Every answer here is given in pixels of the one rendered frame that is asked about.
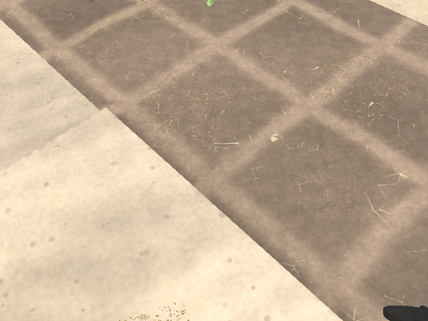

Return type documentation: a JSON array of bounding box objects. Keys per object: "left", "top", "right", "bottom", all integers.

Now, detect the robot right hand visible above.
[{"left": 383, "top": 306, "right": 428, "bottom": 321}]

